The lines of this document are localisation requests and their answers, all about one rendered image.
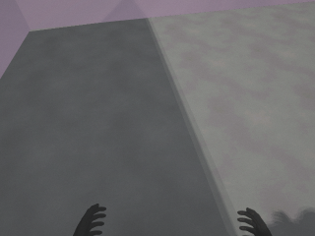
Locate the left robot hand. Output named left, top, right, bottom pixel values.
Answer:
left=73, top=204, right=106, bottom=236

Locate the right robot hand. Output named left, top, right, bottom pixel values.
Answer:
left=237, top=207, right=272, bottom=236

